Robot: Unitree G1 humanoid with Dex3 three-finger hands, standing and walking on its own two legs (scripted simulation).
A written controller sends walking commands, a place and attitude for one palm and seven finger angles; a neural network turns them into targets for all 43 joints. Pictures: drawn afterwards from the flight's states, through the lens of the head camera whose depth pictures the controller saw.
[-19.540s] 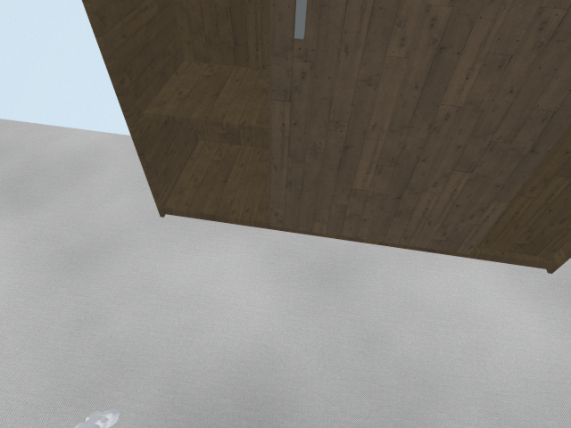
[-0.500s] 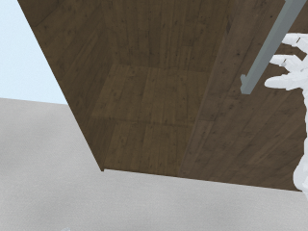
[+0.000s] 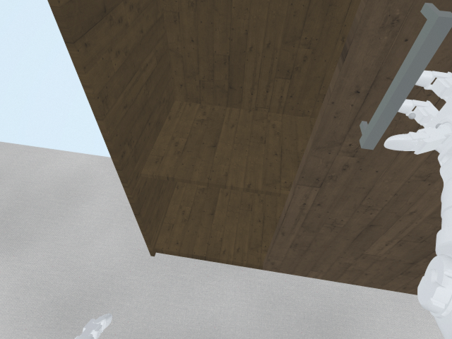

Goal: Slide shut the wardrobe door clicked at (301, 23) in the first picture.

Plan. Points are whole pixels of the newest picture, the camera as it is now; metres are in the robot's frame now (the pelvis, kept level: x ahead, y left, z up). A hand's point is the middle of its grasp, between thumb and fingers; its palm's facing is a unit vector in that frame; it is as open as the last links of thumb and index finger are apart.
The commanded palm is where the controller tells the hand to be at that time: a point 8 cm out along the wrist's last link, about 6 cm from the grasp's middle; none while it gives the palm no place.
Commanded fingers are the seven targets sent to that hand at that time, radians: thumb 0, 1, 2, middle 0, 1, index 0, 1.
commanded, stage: slide the fingers in behind the handle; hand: right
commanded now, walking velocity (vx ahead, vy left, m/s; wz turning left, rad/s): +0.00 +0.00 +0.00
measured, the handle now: (394, 85) +0.50 -0.21 +0.23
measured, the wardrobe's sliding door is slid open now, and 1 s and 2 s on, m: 0.50 0.50 0.50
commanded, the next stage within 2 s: grip the handle and tug to test in 1.26 s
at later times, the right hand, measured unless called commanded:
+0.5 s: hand (393, 108) +0.45 -0.20 +0.22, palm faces +0.06 +1.00 -0.01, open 14.0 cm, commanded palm +0.42 -0.25 +0.22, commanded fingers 0.00 0.50 -0.30 0.30 1.20 0.30 1.20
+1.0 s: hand (388, 111) +0.44 -0.19 +0.22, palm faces +0.07 +1.00 +0.00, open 14.0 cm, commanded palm +0.42 -0.25 +0.22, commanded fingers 0.00 0.50 -0.30 0.30 1.20 0.30 1.20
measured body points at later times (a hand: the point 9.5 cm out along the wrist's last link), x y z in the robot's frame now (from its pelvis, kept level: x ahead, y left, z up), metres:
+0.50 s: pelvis +0.00 +0.00 +0.00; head +0.01 +0.01 +0.45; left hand +0.10 +0.25 -0.11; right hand +0.44 -0.25 +0.22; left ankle +0.00 +0.11 -0.74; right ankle -0.03 -0.10 -0.74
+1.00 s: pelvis +0.00 +0.00 +0.00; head +0.00 +0.02 +0.45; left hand +0.10 +0.26 -0.11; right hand +0.43 -0.25 +0.22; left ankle +0.00 +0.11 -0.74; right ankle -0.03 -0.10 -0.74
